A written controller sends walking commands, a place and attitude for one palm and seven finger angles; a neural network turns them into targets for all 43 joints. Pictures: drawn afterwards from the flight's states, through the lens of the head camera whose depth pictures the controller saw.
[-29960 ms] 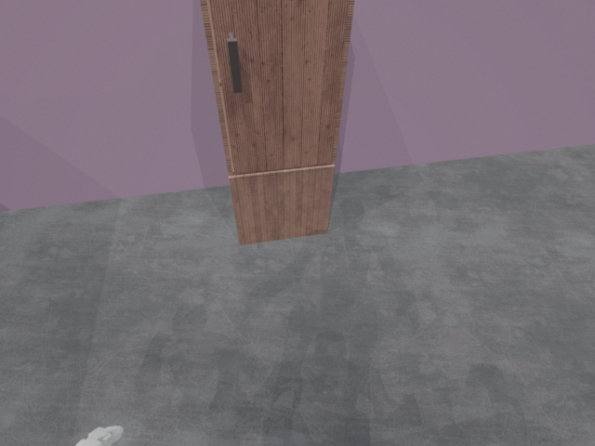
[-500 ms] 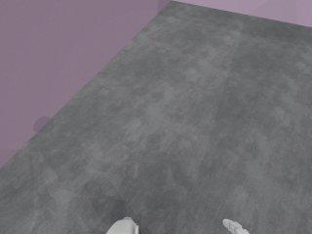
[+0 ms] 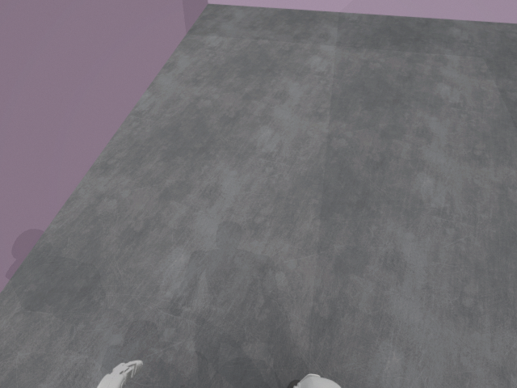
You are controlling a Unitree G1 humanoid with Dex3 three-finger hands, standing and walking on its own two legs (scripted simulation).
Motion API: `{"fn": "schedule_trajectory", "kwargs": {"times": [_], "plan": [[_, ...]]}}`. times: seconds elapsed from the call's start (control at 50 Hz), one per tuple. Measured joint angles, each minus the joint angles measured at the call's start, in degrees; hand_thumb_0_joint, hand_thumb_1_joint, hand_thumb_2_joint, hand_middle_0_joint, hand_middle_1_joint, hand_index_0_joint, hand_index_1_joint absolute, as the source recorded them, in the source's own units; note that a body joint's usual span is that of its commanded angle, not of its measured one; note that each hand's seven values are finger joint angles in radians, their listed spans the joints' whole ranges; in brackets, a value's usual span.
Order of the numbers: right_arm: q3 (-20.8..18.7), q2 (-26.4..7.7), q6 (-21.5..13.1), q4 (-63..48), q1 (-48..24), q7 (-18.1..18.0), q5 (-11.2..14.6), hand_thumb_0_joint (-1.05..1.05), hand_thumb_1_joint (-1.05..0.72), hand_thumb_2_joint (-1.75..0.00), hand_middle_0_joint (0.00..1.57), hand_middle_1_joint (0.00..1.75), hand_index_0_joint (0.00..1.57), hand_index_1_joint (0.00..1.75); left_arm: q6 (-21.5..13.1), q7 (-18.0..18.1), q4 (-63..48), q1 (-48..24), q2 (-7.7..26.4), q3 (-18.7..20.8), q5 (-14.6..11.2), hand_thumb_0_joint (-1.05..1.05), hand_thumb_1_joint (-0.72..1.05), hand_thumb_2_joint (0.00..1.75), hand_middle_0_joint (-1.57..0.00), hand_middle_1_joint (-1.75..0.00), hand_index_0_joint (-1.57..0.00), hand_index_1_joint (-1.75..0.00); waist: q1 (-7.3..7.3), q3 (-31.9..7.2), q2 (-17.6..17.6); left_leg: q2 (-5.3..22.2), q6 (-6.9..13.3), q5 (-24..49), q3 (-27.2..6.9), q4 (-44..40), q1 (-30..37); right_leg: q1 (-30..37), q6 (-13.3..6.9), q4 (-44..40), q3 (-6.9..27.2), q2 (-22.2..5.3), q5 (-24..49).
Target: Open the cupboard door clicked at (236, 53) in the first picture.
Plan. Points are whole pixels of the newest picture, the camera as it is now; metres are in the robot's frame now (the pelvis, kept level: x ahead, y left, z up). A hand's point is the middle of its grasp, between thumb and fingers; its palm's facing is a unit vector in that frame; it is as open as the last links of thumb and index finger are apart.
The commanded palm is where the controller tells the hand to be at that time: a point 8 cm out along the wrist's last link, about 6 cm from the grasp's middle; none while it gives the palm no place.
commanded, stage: turn to face it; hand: left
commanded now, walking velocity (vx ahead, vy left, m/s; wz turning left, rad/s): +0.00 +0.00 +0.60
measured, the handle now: out of the picture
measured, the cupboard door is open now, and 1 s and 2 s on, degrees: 47 47 47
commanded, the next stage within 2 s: none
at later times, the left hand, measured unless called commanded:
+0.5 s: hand out of the picture +0.14 +0.22 -0.18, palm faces +0.30 -0.94 -0.19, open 7.3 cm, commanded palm none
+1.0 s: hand out of the picture +0.10 +0.15 -0.14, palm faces +0.54 -0.80 -0.27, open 7.4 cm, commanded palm none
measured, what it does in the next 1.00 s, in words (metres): walks ahead, turning left: left foot, then right foot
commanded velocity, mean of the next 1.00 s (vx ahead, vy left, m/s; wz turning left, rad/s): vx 0.00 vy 0.00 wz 0.60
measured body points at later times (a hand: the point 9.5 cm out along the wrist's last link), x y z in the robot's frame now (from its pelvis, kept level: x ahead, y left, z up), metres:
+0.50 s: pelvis +0.11 +0.01 +0.00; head +0.14 +0.05 +0.44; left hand +0.12 +0.27 -0.17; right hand +0.28 -0.22 -0.13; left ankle +0.14 +0.11 -0.72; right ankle +0.09 -0.12 -0.67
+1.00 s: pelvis +0.15 -0.06 +0.02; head +0.21 -0.04 +0.46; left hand +0.08 +0.19 -0.12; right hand +0.36 -0.24 -0.13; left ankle +0.08 +0.06 -0.64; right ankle +0.19 -0.16 -0.72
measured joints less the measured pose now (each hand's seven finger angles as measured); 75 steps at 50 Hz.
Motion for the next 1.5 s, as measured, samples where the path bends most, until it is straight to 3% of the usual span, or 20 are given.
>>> {"fn": "schedule_trajectory", "kwargs": {"times": [0.08, 0.14, 0.22, 0.32, 0.4, 0.42, 0.48, 0.56, 0.66, 0.8, 0.82, 0.88, 0.94, 0.98, 1.12, 1.18, 1.24, 1.32, 1.4, 1.5], "plan": [[0.0, 0.3, 1.9, 0.4, -2.8, -0.3, 1.4, 0.01, -0.91, -0.9, 0.2, 0.3, 0.2, 0.29, -1.8, 1.3, -0.5, -1.8, -1.9, -1.0, -0.7, 0.01, 0.92, 0.9, -0.19, -0.3, -0.2, -0.29, -0.86, 1.9, 0.6, -0.2, 1.4, -5.1, -7.4, 31.8, -13.8, 3.2, -0.3, 2.1, -2.6, 0.5, -6.1], [-0.1, 0.4, 2.8, -0.9, -5.9, -0.4, 1.3, 0.01, -0.91, -0.9, 0.2, 0.3, 0.2, 0.29, -1.5, 2.0, -0.4, -0.9, -3.7, -1.9, -0.9, 0.0, 0.92, 0.9, -0.2, -0.3, -0.2, -0.29, -0.68, 1.4, -0.1, -0.1, 0.9, -1.6, -8.2, 37.4, -21.9, 7.6, 0.1, -2.9, -4.6, 0.4, -5.4], [-0.5, 0.2, 3.4, -4.0, -10.3, 0.0, 1.0, 0.01, -0.91, -0.9, 0.2, 0.3, 0.19, 0.29, -1.6, 3.0, -1.2, 0.1, -4.7, -0.8, -1.7, -0.03, 0.95, 0.9, -0.2, -0.3, -0.2, -0.29, 0.03, 0.4, -1.3, 0.8, -0.1, 3.3, -7.1, 31.3, -28.0, 11.7, -0.1, -7.2, -7.6, 0.0, -5.4], [-1.2, -1.0, 4.2, -7.5, -15.5, 0.8, 0.6, 0.01, -0.91, -0.9, 0.2, 0.3, 0.19, 0.29, -0.2, 2.8, -1.5, 0.7, -3.5, -0.5, -0.7, -0.04, 0.96, 0.9, -0.2, -0.3, -0.2, -0.3, 1.12, 0.0, -1.9, 1.0, -0.4, 5.9, -4.7, 21.1, -28.2, 14.1, 0.9, -5.7, -11.2, -0.8, -8.6], [-1.5, -2.4, 4.4, -10.5, -18.4, 1.4, 0.3, 0.01, -0.91, -0.9, 0.2, 0.3, 0.19, 0.29, 1.2, 2.5, -1.5, 2.7, -2.2, -0.2, -0.4, -0.02, 0.94, 0.9, -0.2, -0.3, -0.2, -0.29, 1.99, 0.2, -2.6, -0.2, 0.5, 9.4, -3.4, 11.5, -23.5, 14.2, 2.4, 0.5, -13.2, -2.6, -13.6], [-1.6, -3.1, 4.1, -11.6, -18.5, 1.5, 0.1, 0.01, -0.91, -0.9, 0.2, 0.3, 0.19, 0.29, 1.7, 2.3, -1.6, 3.6, -2.0, -0.1, -0.6, -0.02, 0.93, 0.9, -0.2, -0.3, -0.2, -0.29, 2.05, -0.3, -2.2, -0.5, 2.4, 12.5, -4.0, 8.7, -22.3, 13.0, 3.0, 3.9, -13.4, -3.1, -15.4], [-1.6, -3.6, 3.3, -13.3, -19.9, 1.1, -0.2, 0.01, -0.91, -0.9, 0.2, 0.3, 0.19, 0.29, 4.2, 2.3, -1.7, 3.6, -0.2, 0.1, -0.7, -0.01, 0.93, 0.9, -0.2, -0.3, -0.2, -0.29, 2.07, 0.5, -2.9, -2.1, 6.1, 10.3, -4.8, 12.0, -24.3, 5.0, 5.7, 21.7, -4.8, -2.4, -24.8], [-1.4, -4.2, 3.4, -14.1, -19.6, 0.4, -0.1, 0.01, -0.91, -0.9, 0.2, 0.3, 0.2, 0.29, 5.0, 2.0, -2.5, 2.7, 1.2, 0.9, -0.3, 0.0, 0.92, 0.9, -0.2, -0.3, -0.2, -0.29, 2.8, 1.1, -1.9, -3.3, 5.5, 12.3, -7.1, 7.9, -23.7, -2.6, 7.1, 33.4, 2.2, -0.9, -19.5], [-1.4, -4.7, 4.0, -13.5, -18.6, 0.5, 0.0, 0.01, -0.91, -0.9, 0.2, 0.3, 0.2, 0.29, 4.9, 1.9, -4.3, 2.8, 2.0, 1.0, -0.5, 0.01, 0.92, 0.9, -0.2, -0.3, -0.2, -0.29, 3.46, 1.0, 0.0, -4.1, 5.0, 15.6, -10.3, 2.2, -22.2, -3.3, 7.9, 27.1, 5.5, -0.8, -16.0], [-2.4, -4.9, 5.6, -13.2, -17.5, 1.2, 0.1, 0.01, -0.9, -0.9, 0.21, 0.3, 0.2, 0.3, 4.6, 2.1, -5.8, 2.8, 1.9, 0.3, -0.9, 0.01, 0.91, 0.9, -0.2, -0.3, -0.2, -0.29, 2.36, 0.7, 2.1, -4.9, 2.2, 16.3, -16.0, 2.7, -23.4, 5.4, 7.1, 5.8, 5.1, 1.6, -14.4], [-2.7, -5.0, 6.0, -13.3, -17.2, 1.3, 0.3, 0.01, -0.9, -0.9, 0.21, 0.3, 0.2, 0.3, 4.1, 2.0, -6.4, 3.3, 2.0, 0.1, -0.8, 0.01, 0.91, 0.9, -0.2, -0.3, -0.2, -0.29, 2.47, 0.2, 1.8, -5.5, 1.8, 15.6, -16.4, 4.1, -24.4, 7.6, 6.2, 0.4, 4.9, 1.4, -13.1], [-3.8, -6.2, 7.2, -12.6, -17.9, 1.5, 0.5, 0.01, -0.91, -0.9, 0.21, 0.3, 0.2, 0.29, 3.5, 2.5, -6.4, 4.1, 0.4, -0.7, -0.3, 0.01, 0.91, 0.9, -0.2, -0.3, -0.2, -0.29, 2.63, 1.1, 2.4, -6.7, 0.9, 2.2, -15.6, 19.7, -29.2, 8.4, 3.9, 0.9, 3.0, 0.4, -11.1], [-4.2, -7.0, 7.7, -12.2, -18.4, 2.1, 0.3, 0.01, -0.91, -0.9, 0.2, 0.3, 0.2, 0.29, 3.6, 2.7, -6.1, 5.7, -1.1, -1.3, -0.4, 0.01, 0.91, 0.9, -0.2, -0.3, -0.2, -0.29, 2.32, 1.2, 1.9, -5.8, -0.2, 1.6, -12.5, 34.5, -32.4, 10.9, 3.7, -1.7, 0.8, -1.1, -10.9], [-4.1, -6.9, 7.7, -12.3, -18.8, 2.3, 0.4, 0.01, -0.91, -0.9, 0.2, 0.3, 0.2, 0.29, 3.5, 2.7, -5.7, 6.4, -1.6, -1.6, -0.4, 0.01, 0.91, 0.9, -0.2, -0.3, -0.2, -0.29, 2.06, 1.6, 0.7, -4.7, -1.0, 2.1, -10.8, 36.3, -31.9, 12.3, 3.7, -3.4, -0.5, -2.1, -10.5], [-3.0, -6.4, 7.3, -12.7, -21.8, 2.4, 0.8, 0.01, -0.91, -0.9, 0.2, 0.3, 0.19, 0.29, 2.6, 2.4, -5.4, 7.6, -1.6, -1.6, -0.1, 0.01, 0.92, 0.9, -0.2, -0.3, -0.2, -0.3, 3.51, 3.4, -2.4, -3.1, -1.1, 0.9, -6.9, 17.2, -22.8, 13.9, 4.3, -2.2, -5.8, -5.0, -12.4], [-2.5, -6.4, 6.4, -13.8, -23.1, 2.5, 0.8, 0.01, -0.91, -0.9, 0.2, 0.3, 0.19, 0.29, 2.7, 2.1, -5.0, 8.6, -0.5, -1.1, -0.4, 0.01, 0.92, 0.9, -0.2, -0.3, -0.21, -0.3, 4.01, 3.4, -3.0, -3.8, 0.2, 7.6, -5.5, 6.8, -17.7, 12.5, 5.3, 2.8, -7.8, -6.3, -15.4], [-2.3, -5.8, 4.8, -14.9, -24.0, 2.1, 0.6, 0.01, -0.91, -0.9, 0.2, 0.3, 0.2, 0.29, 4.8, 2.2, -4.2, 7.7, 1.5, -0.4, -0.8, 0.01, 0.91, 0.9, -0.2, -0.3, -0.2, -0.3, 4.2, 3.7, -4.0, -4.6, 4.1, 9.1, -6.6, 8.6, -18.7, 5.5, 7.0, 18.6, -2.5, -6.0, -22.8], [-1.7, -4.9, 4.4, -15.4, -22.8, 1.2, 0.3, 0.01, -0.91, -0.9, 0.2, 0.3, 0.2, 0.29, 6.2, 2.4, -3.9, 5.3, 2.9, 0.5, -0.6, 0.01, 0.91, 0.9, -0.2, -0.3, -0.2, -0.29, 4.15, 3.1, -3.2, -4.4, 4.0, 8.3, -9.5, 6.4, -18.0, -1.5, 7.8, 29.9, 2.8, -3.1, -21.2], [-1.4, -4.6, 4.8, -14.6, -21.3, 0.9, 0.2, 0.01, -0.91, -0.9, 0.21, 0.3, 0.2, 0.29, 5.7, 1.8, -5.5, 3.1, 3.0, 0.6, -0.6, 0.01, 0.91, 0.9, -0.2, -0.3, -0.2, -0.29, 4.05, 2.6, -1.7, -4.4, 3.5, 10.7, -12.4, 2.7, -16.7, -3.0, 8.1, 26.4, 4.9, -2.0, -17.1], [-1.9, -4.7, 5.6, -13.9, -19.6, 1.2, 0.0, 0.01, -0.9, -0.9, 0.21, 0.3, 0.2, 0.3, 5.0, 1.7, -7.3, 1.7, 2.3, 0.3, -0.8, 0.01, 0.91, 0.9, -0.2, -0.3, -0.2, -0.29, 3.11, 2.0, 0.3, -4.6, 2.1, 11.0, -15.9, 2.7, -17.3, 1.4, 7.8, 13.0, 5.1, 0.0, -15.6]]}}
